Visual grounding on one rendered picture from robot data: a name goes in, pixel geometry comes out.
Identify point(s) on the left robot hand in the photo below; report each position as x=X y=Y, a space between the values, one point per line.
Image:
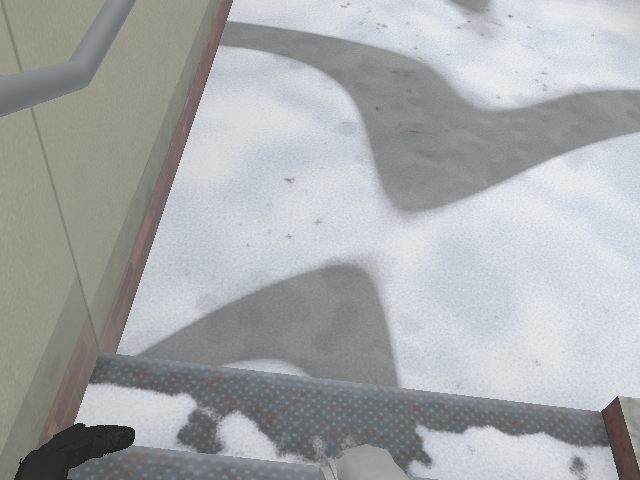
x=72 y=447

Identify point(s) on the right robot thigh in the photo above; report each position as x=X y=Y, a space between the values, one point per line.
x=363 y=462

